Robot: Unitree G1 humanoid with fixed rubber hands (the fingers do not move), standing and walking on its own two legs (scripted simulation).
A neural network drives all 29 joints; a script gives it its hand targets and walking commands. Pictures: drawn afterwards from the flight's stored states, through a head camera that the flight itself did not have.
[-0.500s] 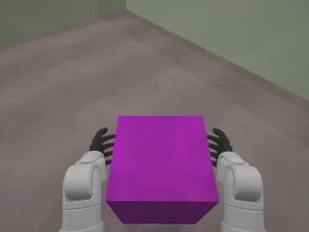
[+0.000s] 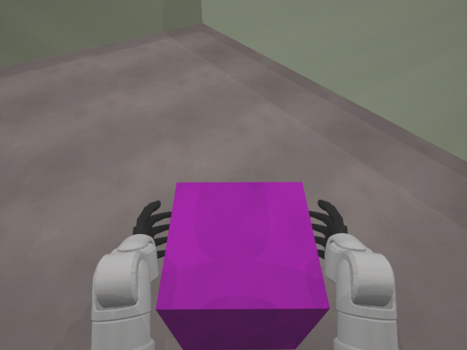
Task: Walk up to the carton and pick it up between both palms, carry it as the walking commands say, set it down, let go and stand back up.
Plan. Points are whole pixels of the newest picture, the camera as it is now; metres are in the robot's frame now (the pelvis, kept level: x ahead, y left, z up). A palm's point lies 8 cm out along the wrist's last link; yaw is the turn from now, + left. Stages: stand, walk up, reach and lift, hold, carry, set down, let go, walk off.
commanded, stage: carry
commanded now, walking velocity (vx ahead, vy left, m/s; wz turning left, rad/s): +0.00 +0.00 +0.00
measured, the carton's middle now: (239, 270) +0.26 +0.00 +0.00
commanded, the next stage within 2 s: none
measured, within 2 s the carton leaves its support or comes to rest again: neither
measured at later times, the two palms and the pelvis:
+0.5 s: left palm (149, 267) +0.23 +0.15 +0.07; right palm (343, 271) +0.23 -0.15 +0.07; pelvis -0.04 +0.00 -0.01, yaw +0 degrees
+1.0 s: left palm (159, 264) +0.24 +0.13 +0.06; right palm (351, 273) +0.23 -0.17 +0.06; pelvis -0.04 -0.01 +0.00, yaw -1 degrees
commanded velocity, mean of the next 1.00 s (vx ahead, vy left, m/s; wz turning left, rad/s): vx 0.00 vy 0.00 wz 0.00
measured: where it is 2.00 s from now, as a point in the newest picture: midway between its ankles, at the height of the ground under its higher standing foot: outside the picture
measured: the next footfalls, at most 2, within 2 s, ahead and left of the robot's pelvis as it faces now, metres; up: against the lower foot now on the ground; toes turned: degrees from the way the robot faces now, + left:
left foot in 0.48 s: +0.03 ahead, +0.11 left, +0.00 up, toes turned +5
